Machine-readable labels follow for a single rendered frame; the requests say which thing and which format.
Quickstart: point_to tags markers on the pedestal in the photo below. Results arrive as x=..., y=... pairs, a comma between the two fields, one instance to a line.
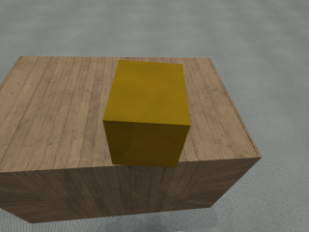
x=55, y=162

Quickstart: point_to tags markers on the carton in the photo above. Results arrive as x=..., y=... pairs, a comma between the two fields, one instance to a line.
x=146, y=119

